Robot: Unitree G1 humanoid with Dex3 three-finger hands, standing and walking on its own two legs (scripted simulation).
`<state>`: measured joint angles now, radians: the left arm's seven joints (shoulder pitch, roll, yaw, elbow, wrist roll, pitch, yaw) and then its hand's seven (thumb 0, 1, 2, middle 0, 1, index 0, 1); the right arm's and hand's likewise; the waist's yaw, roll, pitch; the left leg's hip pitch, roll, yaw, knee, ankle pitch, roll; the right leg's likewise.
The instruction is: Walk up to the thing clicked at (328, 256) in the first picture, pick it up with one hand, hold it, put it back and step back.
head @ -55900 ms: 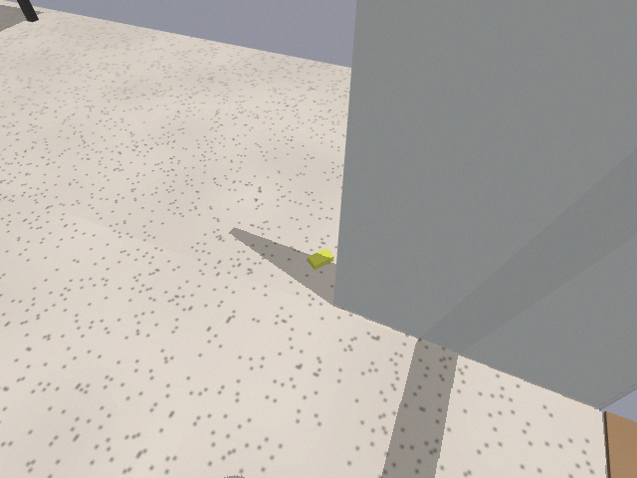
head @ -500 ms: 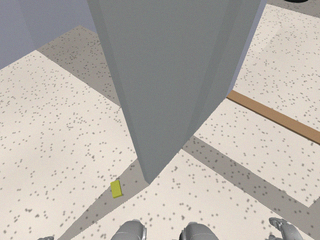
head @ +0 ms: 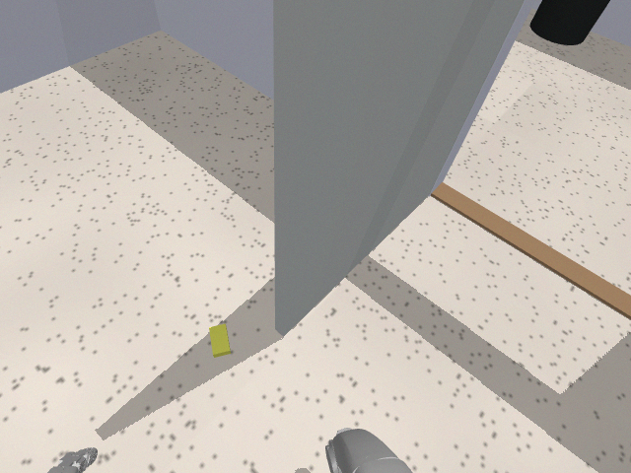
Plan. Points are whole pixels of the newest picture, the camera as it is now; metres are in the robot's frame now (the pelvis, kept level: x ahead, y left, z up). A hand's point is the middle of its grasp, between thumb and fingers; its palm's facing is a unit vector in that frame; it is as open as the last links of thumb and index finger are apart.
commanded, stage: step back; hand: left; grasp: from above
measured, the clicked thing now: (219, 340) +0.55 +0.24 -0.76
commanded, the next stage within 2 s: none
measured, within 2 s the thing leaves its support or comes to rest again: neither
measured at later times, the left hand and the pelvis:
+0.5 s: hand out of the picture +0.00 +0.26 -0.14, palm faces -0.06 -0.90 -0.43, open 7.4 cm; pelvis -0.13 +0.00 -0.01, yaw -3 degrees
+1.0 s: hand out of the picture -0.20 +0.27 -0.17, palm faces -0.14 -0.90 -0.41, open 7.4 cm; pelvis -0.30 +0.00 -0.02, yaw -9 degrees
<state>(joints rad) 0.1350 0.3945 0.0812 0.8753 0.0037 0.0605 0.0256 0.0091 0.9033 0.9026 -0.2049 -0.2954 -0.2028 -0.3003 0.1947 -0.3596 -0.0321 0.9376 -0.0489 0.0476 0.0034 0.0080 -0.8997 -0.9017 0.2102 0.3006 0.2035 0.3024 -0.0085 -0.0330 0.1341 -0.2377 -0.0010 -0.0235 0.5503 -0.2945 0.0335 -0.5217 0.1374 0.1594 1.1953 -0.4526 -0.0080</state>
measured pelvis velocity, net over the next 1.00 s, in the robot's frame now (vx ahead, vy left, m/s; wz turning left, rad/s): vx -0.30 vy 0.00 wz -0.15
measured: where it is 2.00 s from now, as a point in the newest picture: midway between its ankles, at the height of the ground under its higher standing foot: outside the picture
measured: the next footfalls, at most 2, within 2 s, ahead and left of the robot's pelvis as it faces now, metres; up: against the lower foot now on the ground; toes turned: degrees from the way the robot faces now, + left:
right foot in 0.22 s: -0.04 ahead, -0.13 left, +0.00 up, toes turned -2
left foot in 0.58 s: -0.13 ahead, +0.12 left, +0.00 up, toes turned -5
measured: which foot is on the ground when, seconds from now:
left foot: down 0.00-0.26, up 0.28-0.56, down 0.58-1.00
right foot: up 0.00-0.20, down 0.22-0.60, up 0.62-0.96, down 0.98-1.00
